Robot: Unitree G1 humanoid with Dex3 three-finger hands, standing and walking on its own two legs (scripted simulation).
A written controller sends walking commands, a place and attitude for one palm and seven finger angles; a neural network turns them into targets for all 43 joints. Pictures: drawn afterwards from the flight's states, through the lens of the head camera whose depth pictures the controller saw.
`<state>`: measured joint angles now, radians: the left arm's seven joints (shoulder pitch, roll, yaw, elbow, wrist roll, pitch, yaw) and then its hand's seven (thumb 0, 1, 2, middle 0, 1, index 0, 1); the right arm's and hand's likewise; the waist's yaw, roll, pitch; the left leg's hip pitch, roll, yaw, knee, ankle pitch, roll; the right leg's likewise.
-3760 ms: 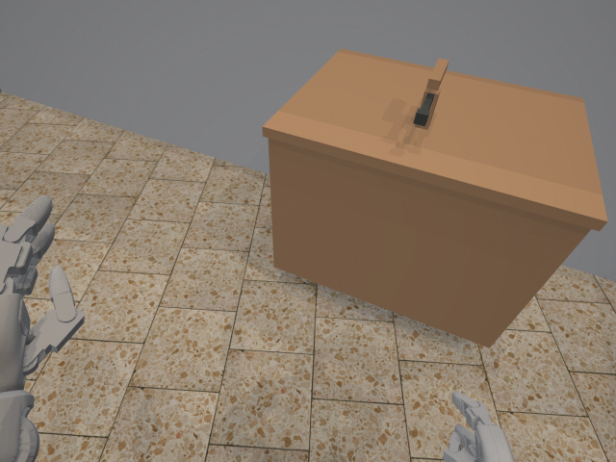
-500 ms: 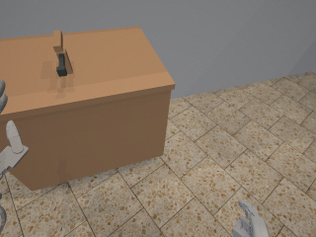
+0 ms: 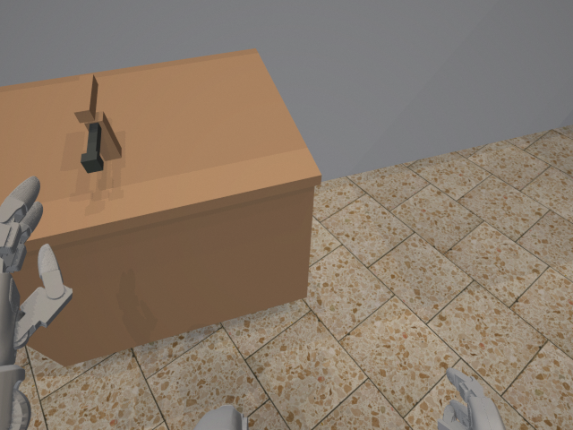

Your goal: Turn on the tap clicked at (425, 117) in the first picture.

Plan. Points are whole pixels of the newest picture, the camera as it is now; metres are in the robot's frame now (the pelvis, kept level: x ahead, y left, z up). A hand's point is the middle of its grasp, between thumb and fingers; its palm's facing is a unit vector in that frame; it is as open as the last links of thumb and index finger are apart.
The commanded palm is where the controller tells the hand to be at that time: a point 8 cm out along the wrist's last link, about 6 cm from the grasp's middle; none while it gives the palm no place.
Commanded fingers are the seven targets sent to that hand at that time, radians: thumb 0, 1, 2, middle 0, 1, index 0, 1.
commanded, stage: take the last steps up to it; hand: left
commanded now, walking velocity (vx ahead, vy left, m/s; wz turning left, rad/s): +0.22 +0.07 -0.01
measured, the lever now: (92, 162) +0.55 +0.40 +0.03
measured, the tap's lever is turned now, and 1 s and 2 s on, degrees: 0 0 0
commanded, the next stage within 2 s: come to a stop and stand still in 0.48 s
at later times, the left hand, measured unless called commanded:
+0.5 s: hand (75, 222) +0.30 +0.25 +0.17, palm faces +0.39 -0.78 -0.49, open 7.4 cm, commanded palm +0.25 +0.29 +0.17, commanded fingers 0.00 0.90 0.90 -0.20 -0.30 -0.20 -0.30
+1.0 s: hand (74, 194) +0.34 +0.27 +0.17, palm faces +0.39 -0.83 -0.40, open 7.4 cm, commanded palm +0.28 +0.30 +0.17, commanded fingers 0.00 0.90 0.90 -0.20 -0.30 -0.20 -0.30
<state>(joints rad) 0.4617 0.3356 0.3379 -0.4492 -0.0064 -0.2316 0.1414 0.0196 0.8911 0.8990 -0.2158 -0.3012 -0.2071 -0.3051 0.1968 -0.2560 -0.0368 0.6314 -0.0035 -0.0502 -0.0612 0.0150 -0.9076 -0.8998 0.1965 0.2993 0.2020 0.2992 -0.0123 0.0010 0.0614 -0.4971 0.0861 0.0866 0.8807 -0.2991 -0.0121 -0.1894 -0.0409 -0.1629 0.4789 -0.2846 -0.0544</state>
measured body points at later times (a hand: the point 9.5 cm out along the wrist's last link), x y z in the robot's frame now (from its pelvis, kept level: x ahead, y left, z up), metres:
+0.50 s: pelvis +0.09 +0.01 -0.01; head +0.10 -0.01 +0.44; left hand +0.27 +0.29 +0.20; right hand +0.24 -0.18 -0.12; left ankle +0.11 +0.13 -0.74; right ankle +0.11 -0.09 -0.74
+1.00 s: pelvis +0.11 +0.03 +0.00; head +0.14 +0.05 +0.45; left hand +0.31 +0.31 +0.20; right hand +0.29 -0.21 -0.07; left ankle +0.17 +0.12 -0.74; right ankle +0.08 -0.09 -0.72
